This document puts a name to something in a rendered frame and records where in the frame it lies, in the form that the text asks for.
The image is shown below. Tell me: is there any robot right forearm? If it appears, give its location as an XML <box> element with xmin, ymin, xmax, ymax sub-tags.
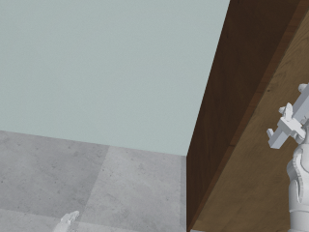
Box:
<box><xmin>286</xmin><ymin>144</ymin><xmax>309</xmax><ymax>232</ymax></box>

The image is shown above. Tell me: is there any wardrobe door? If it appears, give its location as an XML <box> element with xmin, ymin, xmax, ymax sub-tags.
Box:
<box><xmin>191</xmin><ymin>6</ymin><xmax>309</xmax><ymax>232</ymax></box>

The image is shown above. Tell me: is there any handle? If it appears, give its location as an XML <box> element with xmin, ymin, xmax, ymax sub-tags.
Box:
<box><xmin>267</xmin><ymin>83</ymin><xmax>309</xmax><ymax>149</ymax></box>

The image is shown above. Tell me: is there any robot left hand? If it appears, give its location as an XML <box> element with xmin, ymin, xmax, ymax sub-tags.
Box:
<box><xmin>52</xmin><ymin>211</ymin><xmax>79</xmax><ymax>232</ymax></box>

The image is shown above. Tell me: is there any robot right hand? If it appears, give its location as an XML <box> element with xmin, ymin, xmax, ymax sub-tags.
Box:
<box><xmin>277</xmin><ymin>83</ymin><xmax>309</xmax><ymax>146</ymax></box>

